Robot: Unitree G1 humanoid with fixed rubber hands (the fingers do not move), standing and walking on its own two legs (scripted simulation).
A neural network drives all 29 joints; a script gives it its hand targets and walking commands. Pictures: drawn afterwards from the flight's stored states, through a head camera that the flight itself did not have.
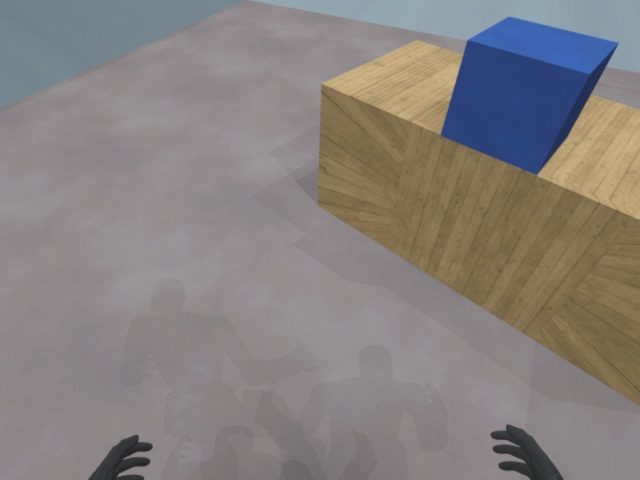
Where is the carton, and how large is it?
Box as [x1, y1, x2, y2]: [441, 17, 618, 174]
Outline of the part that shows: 507,17 467,40 441,135 536,174 567,136 618,43 517,18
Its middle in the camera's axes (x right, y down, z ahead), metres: +0.58 -0.42 +1.12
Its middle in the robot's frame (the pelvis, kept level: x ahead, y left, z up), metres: +1.13 -0.59 -0.02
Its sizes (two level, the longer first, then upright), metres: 0.299 0.276 0.279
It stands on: a pedestal, 0.59 m high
